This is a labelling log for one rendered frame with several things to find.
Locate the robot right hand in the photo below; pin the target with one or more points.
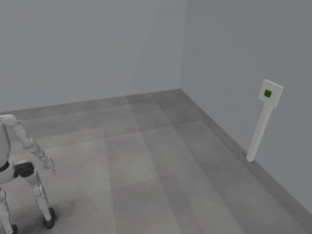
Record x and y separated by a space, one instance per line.
50 165

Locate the right robot shin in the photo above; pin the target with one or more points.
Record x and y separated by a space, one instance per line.
43 203

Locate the robot torso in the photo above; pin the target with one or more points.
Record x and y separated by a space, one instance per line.
7 167

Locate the right robot forearm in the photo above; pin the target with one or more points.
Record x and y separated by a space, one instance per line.
38 151

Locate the right robot upper arm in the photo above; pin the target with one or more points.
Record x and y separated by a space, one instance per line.
13 122

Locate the panel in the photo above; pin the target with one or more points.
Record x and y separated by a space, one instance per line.
270 102

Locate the button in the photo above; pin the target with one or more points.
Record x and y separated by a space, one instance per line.
267 93

